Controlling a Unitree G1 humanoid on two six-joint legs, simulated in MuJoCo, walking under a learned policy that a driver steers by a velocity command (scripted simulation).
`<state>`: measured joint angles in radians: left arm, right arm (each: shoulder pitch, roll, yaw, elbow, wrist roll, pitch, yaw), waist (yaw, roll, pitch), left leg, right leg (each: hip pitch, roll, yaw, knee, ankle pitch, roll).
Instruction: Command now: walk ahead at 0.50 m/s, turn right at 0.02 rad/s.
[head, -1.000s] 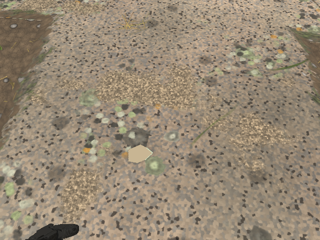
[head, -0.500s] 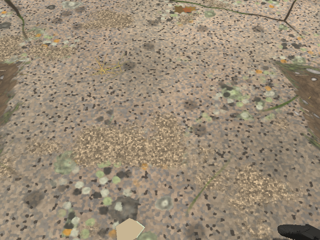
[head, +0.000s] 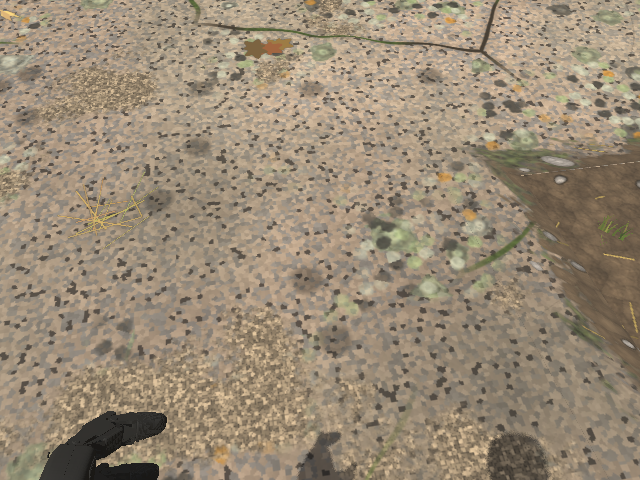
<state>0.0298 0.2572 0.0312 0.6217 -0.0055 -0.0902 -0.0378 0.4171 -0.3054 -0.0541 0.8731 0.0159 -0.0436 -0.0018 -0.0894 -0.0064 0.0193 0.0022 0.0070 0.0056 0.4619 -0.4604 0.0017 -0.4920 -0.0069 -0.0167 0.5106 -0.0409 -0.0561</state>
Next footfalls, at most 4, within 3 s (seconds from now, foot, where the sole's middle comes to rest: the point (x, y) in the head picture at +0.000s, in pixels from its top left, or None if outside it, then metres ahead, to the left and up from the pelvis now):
0.52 left None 0.44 0.15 -0.76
1.00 right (288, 342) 0.77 0.04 -0.76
1.52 left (142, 299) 0.92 0.39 -0.76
2.02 right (226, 193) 1.25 0.19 -0.76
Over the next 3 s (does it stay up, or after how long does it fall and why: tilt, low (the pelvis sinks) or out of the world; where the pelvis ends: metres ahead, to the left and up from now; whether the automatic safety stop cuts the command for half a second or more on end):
stays up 1.62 0.30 0.02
